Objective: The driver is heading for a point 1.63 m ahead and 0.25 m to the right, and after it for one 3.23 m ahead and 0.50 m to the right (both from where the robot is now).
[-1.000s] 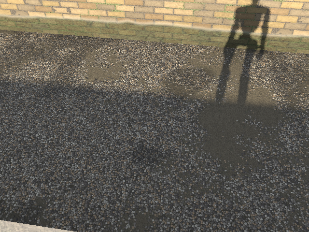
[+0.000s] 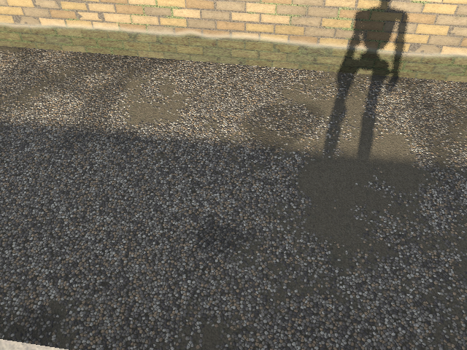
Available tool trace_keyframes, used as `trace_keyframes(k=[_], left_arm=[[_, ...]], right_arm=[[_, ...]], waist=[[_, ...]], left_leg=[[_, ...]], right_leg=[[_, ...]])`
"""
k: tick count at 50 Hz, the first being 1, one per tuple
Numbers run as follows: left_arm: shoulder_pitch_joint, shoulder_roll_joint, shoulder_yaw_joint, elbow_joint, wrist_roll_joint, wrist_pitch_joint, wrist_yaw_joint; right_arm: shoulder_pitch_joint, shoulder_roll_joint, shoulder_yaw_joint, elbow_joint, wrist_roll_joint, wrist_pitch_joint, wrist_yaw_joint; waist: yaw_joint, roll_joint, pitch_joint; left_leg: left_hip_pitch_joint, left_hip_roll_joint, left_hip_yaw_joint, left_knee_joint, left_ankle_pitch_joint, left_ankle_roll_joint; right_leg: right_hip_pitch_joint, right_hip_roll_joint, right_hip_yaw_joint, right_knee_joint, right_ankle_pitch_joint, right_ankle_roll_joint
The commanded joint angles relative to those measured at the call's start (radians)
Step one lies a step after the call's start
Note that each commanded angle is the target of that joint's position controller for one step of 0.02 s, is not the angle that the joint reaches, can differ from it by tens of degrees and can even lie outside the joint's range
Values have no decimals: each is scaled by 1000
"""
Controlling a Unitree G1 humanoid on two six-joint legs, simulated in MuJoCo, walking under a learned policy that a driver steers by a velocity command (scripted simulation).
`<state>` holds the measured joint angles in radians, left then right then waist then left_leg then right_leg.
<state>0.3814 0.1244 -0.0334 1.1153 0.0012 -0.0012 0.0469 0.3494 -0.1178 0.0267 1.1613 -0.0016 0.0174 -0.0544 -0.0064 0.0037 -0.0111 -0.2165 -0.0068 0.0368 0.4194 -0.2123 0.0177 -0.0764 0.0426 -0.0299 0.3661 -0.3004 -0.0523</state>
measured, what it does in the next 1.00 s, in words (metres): walks ahead: right foot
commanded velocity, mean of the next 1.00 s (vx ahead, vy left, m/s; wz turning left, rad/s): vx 0.16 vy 0.00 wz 0.00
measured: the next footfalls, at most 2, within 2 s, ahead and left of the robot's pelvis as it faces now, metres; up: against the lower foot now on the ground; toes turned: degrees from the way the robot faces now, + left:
right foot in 0.58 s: +0.21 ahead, -0.08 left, +0.00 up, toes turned -1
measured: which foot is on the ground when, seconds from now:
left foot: down 0.00-1.00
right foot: down 0.00-0.26, up 0.28-0.56, down 0.58-1.00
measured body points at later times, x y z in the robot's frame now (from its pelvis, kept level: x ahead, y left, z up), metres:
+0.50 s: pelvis +0.10 +0.04 +0.00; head +0.12 +0.04 +0.45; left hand +0.17 +0.27 -0.15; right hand +0.03 -0.17 -0.15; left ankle +0.06 +0.10 -0.74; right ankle +0.13 -0.09 -0.70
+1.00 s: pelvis +0.15 +0.01 +0.00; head +0.15 +0.01 +0.45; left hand +0.15 +0.23 -0.16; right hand +0.15 -0.21 -0.16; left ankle +0.06 +0.10 -0.74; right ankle +0.17 -0.08 -0.74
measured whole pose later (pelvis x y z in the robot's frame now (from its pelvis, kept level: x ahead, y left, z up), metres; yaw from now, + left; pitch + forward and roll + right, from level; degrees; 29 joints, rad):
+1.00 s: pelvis +0.15 +0.01 +0.00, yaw +0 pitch -1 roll +0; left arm 0.28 0.14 -0.05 1.10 -0.02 0.02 0.04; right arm 0.30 -0.17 0.05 1.11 0.01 0.02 -0.04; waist 0.01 0.01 0.01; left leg 0.00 -0.01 0.07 0.34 -0.33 0.03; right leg -0.22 0.03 -0.05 0.43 -0.20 -0.04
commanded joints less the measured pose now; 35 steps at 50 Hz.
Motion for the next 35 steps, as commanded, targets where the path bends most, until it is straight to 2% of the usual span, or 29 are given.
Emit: trace_keyframes(k=[1, 3, 4, 5, 6, 8, 9, 10, 11, 12, 13, 14, 15, 16, 17, 18, 20, 23, 25, 26, 27, 28, 29, 30, 31, 32, 33, 34, 35], left_arm=[[112, 105, 25, -4, 5, 3, 3], [144, 131, 43, -7, 6, 11, 3], [167, 137, 49, -6, 5, 14, 5], [171, 143, 55, -5, 0, 13, 9], [182, 139, 56, -11, 8, 11, 8], [196, 153, 66, -12, 19, 0, 6], [191, 158, 70, -17, 19, -6, 6], [141, 156, 72, -42, 8, -14, 5], [92, 163, 75, -61, 4, -18, 4], [40, 159, 73, -86, 0, -23, 2], [-18, 97, 55, -134, -22, -31, -10], [-5, 98, 58, -164, -17, -36, -16], [-9, 131, 67, -162, -5, -39, -20], [11, 112, 63, -152, -14, -45, -27], [27, 101, 62, -130, -16, -51, -26], [47, 93, 63, -121, -15, -44, -26], [55, 80, 59, -114, -10, -5, -17], [-10, 45, 35, -127, -8, 24, -14], [-55, 51, 19, -136, -10, 32, -5], [-55, 49, 11, -131, -6, 32, -4], [-50, 54, 7, -128, -6, 29, -4], [-27, 56, 2, -117, -4, 23, -6], [3, 84, 4, -106, 1, 16, -7], [44, 142, 14, -93, 12, 10, -11], [-60, 154, 11, -104, -10, 12, -14], [-134, 138, 8, -114, -19, 14, -19], [-163, 114, 3, -116, -18, 13, -21], [-149, 95, 0, -108, -15, 11, -20], [-124, 80, -4, -95, -17, 6, -16]], right_arm=[[81, -83, -18, -12, -2, 5, -1], [33, -83, -27, -46, -9, 6, 7], [-14, -76, -28, -75, -16, 3, 11], [-54, -70, -25, -110, -25, -2, 13], [-72, -77, -29, -129, -27, -7, 14], [-53, -93, -40, -151, -26, -21, 23], [-32, -100, -46, -156, -21, -28, 27], [-6, -84, -40, -155, -9, -32, 28], [72, -75, -41, -134, -3, -35, 29], [192, -85, -50, -95, -4, -38, 27], [326, -182, -79, -65, -6, -37, 21], [414, -242, -97, -45, 1, -30, 20], [354, -193, -83, -66, 2, -27, 17], [289, -182, -80, -92, -14, -30, 14], [243, -162, -70, -98, -31, -39, 9], [199, -114, -49, -107, -29, -49, 3], [144, -64, -17, -118, -17, -67, 1], [150, -110, -5, -111, 1, -79, 1], [163, -118, -1, -109, 14, -76, -3], [169, -118, -1, -104, 14, -69, -3], [161, -110, 1, -105, 16, -61, -4], [140, -107, 1, -106, 21, -54, -4], [144, -116, -4, -101, 20, -47, -3], [176, -122, -8, -104, 31, -44, -2], [243, -46, 13, -91, 35, -26, 5], [226, -67, 12, -83, 11, -8, 4], [186, -92, 5, -83, 3, -1, 5], [165, -97, 5, -75, 1, 1, 6], [157, -97, 5, -71, 9, -1, 14]], waist=[[7, -29, 93], [34, -84, 156], [52, -104, 200], [57, -118, 243], [66, -106, 242], [52, -106, 207], [36, -101, 188], [9, -75, 174], [-38, -69, 149], [-98, -38, 114], [-153, 158, 83], [-161, 306, 26], [-111, 165, 59], [-75, 92, 70], [-42, 31, 79], [0, 7, 76], [42, 53, 77], [50, 122, 83], [29, 128, 61], [24, 135, 45], [27, 132, 36], [50, 109, 32], [65, 71, 17], [51, 0, -15], [-10, -130, -4], [-14, -157, 40], [-11, -107, 103], [0, -60, 95], [2, -40, 87]], left_leg=[[13, 48, -67, 11, -87, 47], [-146, -3, -15, 121, -242, 51], [-253, -14, 15, 182, -234, 48], [-338, 7, 34, 215, -186, 45], [-363, 26, 30, 239, -168, 43], [-374, 38, 23, 281, -178, 50], [-346, 35, 26, 280, -171, 56], [-253, 26, 25, 251, -121, 61], [-105, -1, 40, 188, -94, 69], [104, -17, 17, 124, -74, 77], [278, 131, -221, -9, -81, 128], [365, 334, -541, -155, 22, 224], [295, 366, -530, -155, 142, 249], [225, 358, -443, -145, 279, 267], [174, 344, -352, -131, 499, 252], [111, 307, -252, -117, 612, 225], [41, 241, -122, -85, 808, 159], [11, 156, -5, -30, 955, 100], [21, 151, -11, -2, 921, 84], [22, 155, -24, 8, 865, 83], [2, 161, -43, 18, 766, 84], [-40, 155, -53, 35, 639, 77], [-78, 127, -61, 57, 454, 62], [-122, 81, -56, 84, 165, 46], [-98, 54, -43, 29, -55, 20], [-17, 50, -39, -34, -100, 4], [-16, 51, -54, -51, -48, -4], [26, 59, -56, -56, 36, -6], [46, 68, -61, -58, 100, -9]], right_leg=[[-138, -111, 119, -98, -84, -46], [-127, -152, 207, -139, -322, -99], [-100, -208, 273, -175, -375, -128], [-80, -267, 321, -187, -345, -157], [-67, -300, 352, -180, -271, -179], [-34, -322, 354, -135, -102, -205], [-37, -319, 334, -106, -34, -204], [-100, -298, 291, -70, 41, -185], [-187, -252, 231, -18, 66, -155], [-312, -183, 158, 80, 126, -115], [-480, -42, 14, 376, 122, -50], [-628, 40, -43, 707, -186, -13], [-645, -15, 63, 846, -172, -17], [-614, -44, 83, 906, -134, -13], [-555, -70, 99, 899, -96, -7], [-480, -93, 102, 839, -73, 3], [-363, -88, 64, 693, -33, 22], [-268, -35, -18, 442, 34, 25], [-230, -15, -48, 340, 53, 28], [-201, -21, -46, 297, 60, 27], [-154, -27, -43, 247, 84, 23], [-75, -37, -36, 161, 165, 17], [12, -74, 8, 103, 286, 7], [104, -175, 101, 120, 518, -17], [26, -234, 153, 123, 550, -84], [-97, -225, 180, 68, 411, -79], [-143, -184, 152, 55, 344, -51], [-146, -164, 133, 62, 356, -35], [-138, -145, 114, 67, 362, -23]])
